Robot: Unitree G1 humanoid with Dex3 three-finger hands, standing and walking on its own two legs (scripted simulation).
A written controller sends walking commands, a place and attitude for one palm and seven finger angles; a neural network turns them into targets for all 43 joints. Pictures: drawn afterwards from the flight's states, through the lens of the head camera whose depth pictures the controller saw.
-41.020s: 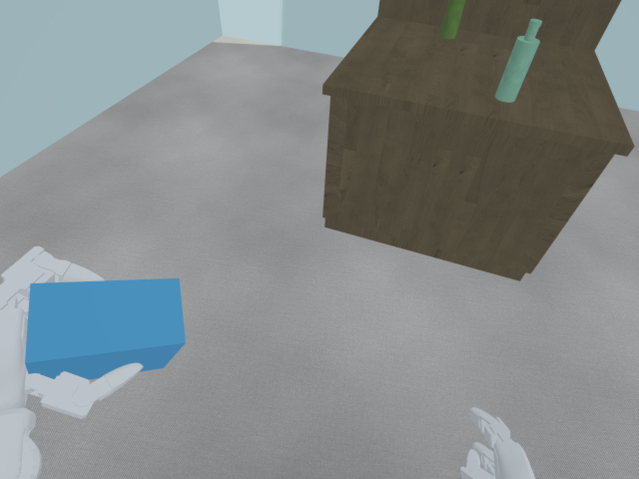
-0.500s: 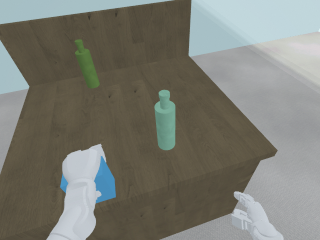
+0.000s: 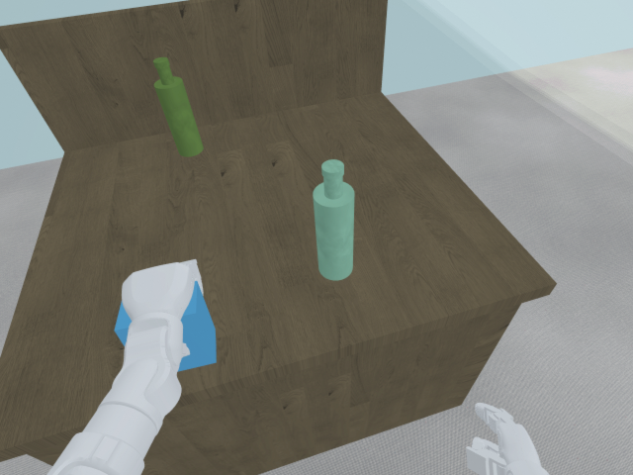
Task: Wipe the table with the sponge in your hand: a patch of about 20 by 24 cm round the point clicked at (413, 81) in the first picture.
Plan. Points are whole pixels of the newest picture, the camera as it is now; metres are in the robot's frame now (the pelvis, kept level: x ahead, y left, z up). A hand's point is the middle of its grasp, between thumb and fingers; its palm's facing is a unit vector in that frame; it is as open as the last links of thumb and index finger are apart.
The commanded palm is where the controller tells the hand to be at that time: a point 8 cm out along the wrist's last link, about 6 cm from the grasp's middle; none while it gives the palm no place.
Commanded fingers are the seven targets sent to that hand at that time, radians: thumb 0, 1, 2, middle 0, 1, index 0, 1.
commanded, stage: wipe forward along the middle lane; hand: left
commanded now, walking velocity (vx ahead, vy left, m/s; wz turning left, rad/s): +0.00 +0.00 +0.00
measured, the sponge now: (174, 338) +0.30 +0.26 -0.03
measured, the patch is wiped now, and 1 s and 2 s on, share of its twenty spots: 0.85 0.85 0.85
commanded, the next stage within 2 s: slide back across to the first lane in 1.20 s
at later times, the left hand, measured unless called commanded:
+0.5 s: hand (175, 284) +0.36 +0.27 +0.02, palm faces -0.10 +0.01 -1.00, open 10.5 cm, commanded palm +0.35 +0.27 +0.05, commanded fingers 0.00 0.10 1.30 -1.20 -1.60 -1.20 -1.60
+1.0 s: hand (172, 256) +0.42 +0.30 +0.02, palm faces -0.12 +0.01 -0.99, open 10.4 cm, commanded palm +0.41 +0.30 +0.06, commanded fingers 0.00 0.10 1.30 -1.20 -1.60 -1.20 -1.60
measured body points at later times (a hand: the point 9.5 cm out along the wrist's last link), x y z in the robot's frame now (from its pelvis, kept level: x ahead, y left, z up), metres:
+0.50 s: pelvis -0.01 -0.01 -0.01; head +0.02 -0.04 +0.44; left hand +0.36 +0.26 +0.07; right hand +0.13 -0.26 -0.14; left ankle +0.01 +0.11 -0.73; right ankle +0.02 -0.09 -0.73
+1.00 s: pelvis -0.01 +0.00 -0.01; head +0.06 -0.01 +0.43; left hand +0.42 +0.29 +0.07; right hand +0.09 -0.27 -0.15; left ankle +0.01 +0.11 -0.73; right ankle +0.02 -0.09 -0.73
